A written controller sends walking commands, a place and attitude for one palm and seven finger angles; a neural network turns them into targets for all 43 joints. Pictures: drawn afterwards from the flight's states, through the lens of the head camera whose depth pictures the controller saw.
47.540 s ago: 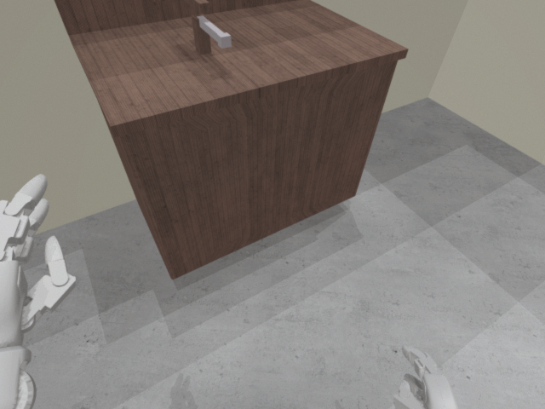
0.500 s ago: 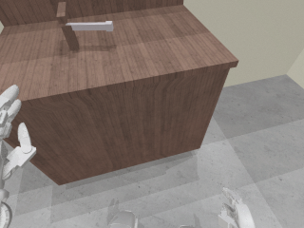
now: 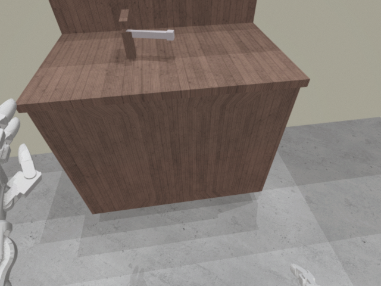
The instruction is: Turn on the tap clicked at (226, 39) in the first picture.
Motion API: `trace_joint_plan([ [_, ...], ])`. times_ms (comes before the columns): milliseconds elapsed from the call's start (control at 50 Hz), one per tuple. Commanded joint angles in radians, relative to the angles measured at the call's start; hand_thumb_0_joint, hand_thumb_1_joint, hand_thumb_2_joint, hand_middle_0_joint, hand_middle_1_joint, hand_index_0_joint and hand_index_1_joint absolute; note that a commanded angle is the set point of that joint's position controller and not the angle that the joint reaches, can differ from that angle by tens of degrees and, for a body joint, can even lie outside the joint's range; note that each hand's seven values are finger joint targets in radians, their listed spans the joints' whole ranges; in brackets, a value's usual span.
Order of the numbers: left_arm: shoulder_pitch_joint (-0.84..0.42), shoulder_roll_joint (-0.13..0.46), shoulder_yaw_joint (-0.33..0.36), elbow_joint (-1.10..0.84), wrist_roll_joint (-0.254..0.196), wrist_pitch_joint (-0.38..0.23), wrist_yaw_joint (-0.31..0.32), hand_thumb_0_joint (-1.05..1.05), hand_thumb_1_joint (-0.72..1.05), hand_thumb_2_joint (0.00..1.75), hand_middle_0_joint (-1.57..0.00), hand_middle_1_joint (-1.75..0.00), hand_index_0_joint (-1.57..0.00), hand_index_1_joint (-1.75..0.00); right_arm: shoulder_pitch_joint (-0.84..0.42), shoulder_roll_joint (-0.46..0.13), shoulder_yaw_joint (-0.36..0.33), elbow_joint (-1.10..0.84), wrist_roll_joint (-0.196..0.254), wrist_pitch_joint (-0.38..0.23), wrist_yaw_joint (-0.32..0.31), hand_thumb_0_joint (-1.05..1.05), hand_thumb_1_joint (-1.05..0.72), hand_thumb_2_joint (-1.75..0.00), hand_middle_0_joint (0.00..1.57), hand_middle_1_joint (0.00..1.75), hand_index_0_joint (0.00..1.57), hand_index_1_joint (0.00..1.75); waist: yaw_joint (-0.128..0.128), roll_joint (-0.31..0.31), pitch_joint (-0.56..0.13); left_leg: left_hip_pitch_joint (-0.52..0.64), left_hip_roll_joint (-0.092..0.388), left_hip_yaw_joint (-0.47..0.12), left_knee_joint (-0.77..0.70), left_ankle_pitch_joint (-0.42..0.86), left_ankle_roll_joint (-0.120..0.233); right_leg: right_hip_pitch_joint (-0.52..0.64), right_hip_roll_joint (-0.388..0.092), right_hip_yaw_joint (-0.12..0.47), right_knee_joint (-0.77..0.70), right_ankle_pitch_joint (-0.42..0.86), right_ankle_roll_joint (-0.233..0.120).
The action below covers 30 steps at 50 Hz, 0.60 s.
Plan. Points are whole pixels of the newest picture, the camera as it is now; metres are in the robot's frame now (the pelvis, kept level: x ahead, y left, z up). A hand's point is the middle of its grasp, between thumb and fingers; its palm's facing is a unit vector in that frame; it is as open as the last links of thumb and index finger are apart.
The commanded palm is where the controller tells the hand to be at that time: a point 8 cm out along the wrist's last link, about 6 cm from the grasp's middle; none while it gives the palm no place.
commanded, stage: stop stepping back and stand still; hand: left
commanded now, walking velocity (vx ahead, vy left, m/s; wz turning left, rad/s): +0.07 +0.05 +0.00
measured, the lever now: (170, 35) +0.89 +0.12 +0.16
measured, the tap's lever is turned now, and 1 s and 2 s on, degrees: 75 75 75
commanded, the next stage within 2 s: stand and check the lever's angle in 1.82 s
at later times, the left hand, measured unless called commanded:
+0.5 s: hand (80, 183) +0.23 +0.19 +0.18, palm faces +0.30 -0.88 -0.38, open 7.4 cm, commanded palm +0.17 +0.24 +0.21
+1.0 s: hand (98, 165) +0.26 +0.17 +0.19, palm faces +0.30 -0.88 -0.38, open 7.4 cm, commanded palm +0.21 +0.22 +0.21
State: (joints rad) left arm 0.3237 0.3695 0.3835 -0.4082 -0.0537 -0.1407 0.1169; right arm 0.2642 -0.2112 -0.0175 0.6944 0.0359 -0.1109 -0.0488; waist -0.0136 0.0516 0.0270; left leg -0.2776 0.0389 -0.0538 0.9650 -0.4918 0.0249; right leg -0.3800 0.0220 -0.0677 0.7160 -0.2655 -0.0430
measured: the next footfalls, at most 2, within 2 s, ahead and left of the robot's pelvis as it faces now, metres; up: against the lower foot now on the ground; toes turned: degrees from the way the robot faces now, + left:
right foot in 0.46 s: +0.07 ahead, -0.16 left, +0.00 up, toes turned -6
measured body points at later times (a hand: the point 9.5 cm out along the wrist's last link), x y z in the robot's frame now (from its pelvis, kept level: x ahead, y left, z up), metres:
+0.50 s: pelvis -0.01 -0.03 +0.02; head +0.00 -0.03 +0.47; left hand +0.21 +0.23 +0.20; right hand +0.12 -0.26 -0.08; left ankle -0.02 +0.11 -0.70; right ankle +0.03 -0.15 -0.71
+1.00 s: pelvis +0.04 -0.05 +0.03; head +0.05 -0.05 +0.48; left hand +0.24 +0.21 +0.21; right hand +0.21 -0.29 -0.05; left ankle +0.03 +0.10 -0.71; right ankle +0.03 -0.15 -0.71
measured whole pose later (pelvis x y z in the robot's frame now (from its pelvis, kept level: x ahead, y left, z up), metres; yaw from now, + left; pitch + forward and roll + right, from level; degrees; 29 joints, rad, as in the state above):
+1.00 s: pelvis +0.04 -0.05 +0.03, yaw -3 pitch -1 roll +0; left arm 0.51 0.33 0.30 -0.52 -0.06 -0.13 0.14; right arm 0.14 -0.21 0.00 0.61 0.02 -0.09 -0.06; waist 0.00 0.02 0.06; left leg -0.18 0.05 -0.01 0.50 -0.30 -0.04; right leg -0.20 0.01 -0.05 0.49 -0.27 -0.02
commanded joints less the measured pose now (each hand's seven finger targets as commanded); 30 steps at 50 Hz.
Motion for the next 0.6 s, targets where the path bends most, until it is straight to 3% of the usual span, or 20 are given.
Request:
trace_joint_plan([
  [0,-0.049,0.198,0.059,-0.314,-0.008,-0.059,-0.022,0.00,0.90,0.90,-0.20,-0.30,-0.20,-0.30,-0.128,-0.108,-0.046,-0.169,-0.014,-0.041,0.018,0.00,-0.90,-0.90,0.20,0.30,0.20,0.30,-0.010,-0.242,-0.077,-0.117,-0.010,-0.003,0.255,0.086,0.005,-0.087,-0.303,0.559,-0.489,-0.462,-0.147],
  [40,-0.014,0.249,0.112,-0.449,-0.014,-0.065,-0.008,0.00,0.90,0.90,-0.20,-0.30,-0.20,-0.30,-0.158,-0.099,-0.042,-0.183,-0.009,-0.027,0.019,0.00,-0.90,-0.90,0.20,0.30,0.20,0.30,-0.026,-0.291,-0.084,0.093,0.038,-0.009,0.048,0.088,0.022,-0.276,-0.275,0.377,-0.423,-0.443,-0.116],
  [60,0.006,0.237,0.105,-0.502,-0.008,-0.061,0.003,0.00,0.90,0.90,-0.20,-0.30,-0.20,-0.30,-0.180,-0.072,-0.019,-0.184,-0.011,-0.024,0.015,0.00,-0.90,-0.90,0.20,0.30,0.20,0.30,-0.024,-0.229,-0.116,0.193,0.026,0.030,-0.096,0.061,0.037,-0.323,-0.250,0.286,-0.365,-0.450,-0.089],
  [100,0.034,0.240,0.114,-0.552,-0.004,-0.062,0.033,0.00,0.90,0.90,-0.20,-0.30,-0.20,-0.30,-0.187,-0.078,0.001,-0.178,-0.026,-0.036,-0.009,0.00,-0.90,-0.90,0.20,0.30,0.20,0.30,-0.027,0.115,-0.112,0.245,-0.008,0.041,-0.442,-0.019,0.055,-0.315,-0.111,0.147,-0.096,-0.443,-0.040],
  [120,0.034,0.220,0.114,-0.559,-0.003,-0.068,0.050,0.00,0.90,0.90,-0.20,-0.30,-0.20,-0.30,-0.189,-0.111,-0.002,-0.193,-0.036,-0.050,-0.017,0.00,-0.90,-0.90,0.20,0.30,0.20,0.30,-0.023,0.428,-0.092,0.152,0.149,-0.260,-0.702,-0.299,0.123,-0.311,0.052,0.033,0.259,-0.375,0.011],
  [140,-0.013,0.235,0.113,-0.557,0.012,-0.072,0.070,0.00,0.90,0.90,-0.20,-0.30,-0.20,-0.30,-0.184,-0.107,-0.009,-0.224,-0.028,-0.068,-0.023,0.00,-0.90,-0.90,0.20,0.30,0.20,0.30,-0.024,0.508,-0.020,-0.033,0.319,-0.480,-0.858,-0.414,0.182,-0.327,0.052,0.079,0.557,-0.291,0.030],
  [160,-0.058,0.247,0.141,-0.501,0.033,-0.082,0.074,0.00,0.90,0.90,-0.20,-0.30,-0.20,-0.30,-0.167,-0.076,-0.011,-0.205,-0.023,-0.091,-0.015,0.00,-0.90,-0.90,0.20,0.30,0.20,0.30,-0.011,0.292,-0.025,-0.066,0.301,-0.415,-0.826,-0.174,0.230,-0.328,0.021,0.142,0.657,-0.192,0.032],
  [220,-0.047,0.179,0.076,-0.247,0.023,-0.044,0.059,0.00,0.90,0.90,-0.20,-0.30,-0.20,-0.30,-0.136,-0.077,0.001,-0.141,-0.008,-0.082,0.005,0.00,-0.90,-0.90,0.20,0.30,0.20,0.30,-0.026,0.030,0.050,0.050,0.263,-0.318,-0.727,0.029,0.196,-0.419,-0.038,0.114,0.599,-0.116,0.051],
  [280,-0.010,0.111,0.028,-0.174,0.009,-0.037,0.045,0.00,0.90,0.90,-0.20,-0.30,-0.20,-0.30,-0.140,-0.087,0.000,-0.165,-0.005,-0.076,-0.003,0.00,-0.90,-0.90,0.20,0.30,0.20,0.30,-0.007,0.122,0.030,0.054,0.197,-0.154,-0.691,0.070,0.144,-0.226,-0.058,0.033,0.209,-0.102,0.045],
  [340,0.092,0.074,-0.015,-0.175,-0.005,-0.022,0.038,0.00,0.90,0.90,-0.20,-0.30,-0.20,-0.30,-0.130,-0.097,0.003,-0.204,-0.012,-0.065,-0.010,0.00,-0.90,-0.90,0.20,0.30,0.20,0.30,-0.007,0.179,-0.019,0.058,0.158,-0.081,-0.656,0.135,0.108,-0.008,-0.002,-0.045,-0.097,-0.137,0.049],
  [380,0.083,0.093,-0.007,-0.244,-0.005,-0.028,0.042,0.00,0.90,0.90,-0.20,-0.30,-0.20,-0.30,-0.154,-0.110,0.000,-0.224,-0.015,-0.058,-0.011,0.00,-0.90,-0.90,0.20,0.30,0.20,0.30,0.009,0.125,-0.071,0.007,0.132,-0.036,-0.541,0.172,0.081,0.181,0.014,-0.065,-0.304,-0.033,0.049],
  [400,0.086,0.120,0.011,-0.260,-0.001,-0.034,0.043,0.00,0.90,0.90,-0.20,-0.30,-0.20,-0.30,-0.161,-0.107,-0.004,-0.223,-0.022,-0.057,-0.011,0.00,-0.90,-0.90,0.20,0.30,0.20,0.30,0.012,0.031,-0.098,-0.069,0.103,0.008,-0.425,0.192,0.063,0.305,-0.027,-0.003,-0.344,0.043,0.030],
  [420,0.083,0.151,0.034,-0.285,0.006,-0.042,0.045,0.00,0.90,0.90,-0.20,-0.30,-0.20,-0.30,-0.152,-0.098,-0.011,-0.217,-0.021,-0.053,-0.009,0.00,-0.90,-0.90,0.20,0.30,0.20,0.30,0.016,-0.143,-0.136,-0.165,0.049,0.067,-0.233,0.170,0.036,0.407,-0.142,0.146,-0.374,0.103,-0.026],
  [440,0.081,0.200,0.062,-0.318,0.006,-0.040,0.048,0.00,0.90,0.90,-0.20,-0.30,-0.20,-0.30,-0.169,-0.078,-0.007,-0.230,-0.017,-0.053,-0.004,0.00,-0.90,-0.90,0.20,0.30,0.20,0.30,0.010,-0.277,-0.147,-0.296,-0.026,0.084,-0.068,0.067,0.003,0.451,-0.318,0.395,-0.420,0.182,-0.105],
  [460,0.016,0.239,0.101,-0.403,-0.005,-0.060,0.052,0.00,0.90,0.90,-0.20,-0.30,-0.20,-0.30,-0.198,-0.073,-0.005,-0.234,-0.018,-0.055,-0.005,0.00,-0.90,-0.90,0.20,0.30,0.20,0.30,0.021,-0.280,-0.154,-0.319,-0.019,0.064,0.043,0.011,-0.009,0.431,-0.389,0.451,-0.432,0.263,-0.154],
  [480,-0.003,0.249,0.125,-0.432,-0.007,-0.077,0.050,0.00,0.90,0.90,-0.20,-0.30,-0.20,-0.30,-0.170,-0.078,-0.016,-0.205,-0.019,-0.063,-0.002,0.00,-0.90,-0.90,0.20,0.30,0.20,0.30,0.015,-0.234,-0.218,-0.218,0.008,0.017,0.035,0.008,-0.005,0.361,-0.371,0.382,-0.425,0.116,-0.158],
  [500,0.054,0.259,0.144,-0.437,-0.009,-0.070,0.055,0.00,0.90,0.90,-0.20,-0.30,-0.20,-0.30,-0.170,-0.093,-0.031,-0.203,-0.013,-0.061,-0.004,0.00,-0.90,-0.90,0.20,0.30,0.20,0.30,0.014,-0.235,-0.181,-0.167,0.024,0.004,-0.035,0.018,-0.001,0.280,-0.350,0.383,-0.408,0.077,-0.160],
  [540,0.138,0.247,0.164,-0.465,-0.015,-0.059,0.064,0.00,0.90,0.90,-0.20,-0.30,-0.20,-0.30,-0.196,-0.075,-0.021,-0.213,-0.015,-0.038,-0.009,0.00,-0.90,-0.90,0.20,0.30,0.20,0.30,-0.008,-0.128,-0.142,0.034,0.048,0.016,-0.319,0.129,0.009,0.113,-0.294,0.254,-0.318,0.033,-0.107],
  [560,0.148,0.209,0.137,-0.490,-0.017,-0.067,0.068,0.00,0.90,0.90,-0.20,-0.30,-0.20,-0.30,-0.198,-0.070,-0.013,-0.209,-0.020,-0.027,-0.015,0.00,-0.90,-0.90,0.20,0.30,0.20,0.30,-0.020,-0.033,-0.145,0.132,0.015,0.057,-0.451,0.217,0.001,0.073,-0.215,0.158,-0.248,-0.015,-0.061],
  [580,0.162,0.202,0.137,-0.485,-0.020,-0.079,0.075,0.00,0.90,0.90,-0.20,-0.30,-0.20,-0.30,-0.211,-0.095,-0.020,-0.220,-0.024,-0.026,-0.023,0.00,-0.90,-0.90,0.20,0.30,0.20,0.30,-0.011,0.121,-0.122,0.141,0.053,-0.018,-0.560,0.241,0.011,0.057,-0.131,0.092,-0.145,-0.044,-0.019],
])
